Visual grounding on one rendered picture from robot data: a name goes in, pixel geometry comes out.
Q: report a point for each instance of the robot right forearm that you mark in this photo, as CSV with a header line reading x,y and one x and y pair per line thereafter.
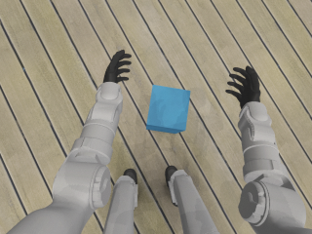
x,y
261,155

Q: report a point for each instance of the carton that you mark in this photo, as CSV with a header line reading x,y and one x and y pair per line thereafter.
x,y
168,110

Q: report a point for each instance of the right robot thigh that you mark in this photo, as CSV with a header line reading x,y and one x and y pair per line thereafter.
x,y
194,216

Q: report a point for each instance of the right robot upper arm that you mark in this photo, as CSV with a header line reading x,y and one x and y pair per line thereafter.
x,y
272,209

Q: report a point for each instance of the left robot upper arm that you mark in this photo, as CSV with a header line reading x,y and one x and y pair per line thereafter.
x,y
79,189

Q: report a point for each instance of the robot right hand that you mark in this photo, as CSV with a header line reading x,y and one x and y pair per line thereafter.
x,y
250,90

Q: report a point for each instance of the robot left hand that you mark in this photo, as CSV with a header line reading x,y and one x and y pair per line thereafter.
x,y
112,71

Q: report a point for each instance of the robot left forearm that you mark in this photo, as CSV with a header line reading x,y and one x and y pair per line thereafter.
x,y
95,142

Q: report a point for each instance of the robot thigh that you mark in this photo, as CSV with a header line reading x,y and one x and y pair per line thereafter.
x,y
194,216
120,216

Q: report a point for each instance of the left robot thigh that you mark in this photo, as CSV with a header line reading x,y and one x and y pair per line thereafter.
x,y
120,216

